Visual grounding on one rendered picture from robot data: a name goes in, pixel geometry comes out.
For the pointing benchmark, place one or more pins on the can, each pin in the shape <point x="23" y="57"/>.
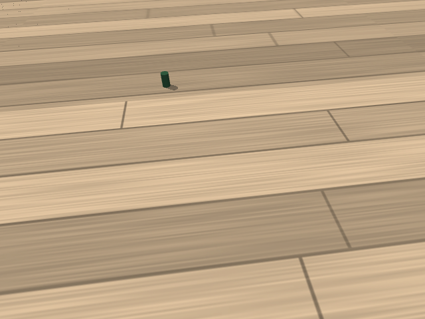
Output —
<point x="165" y="79"/>

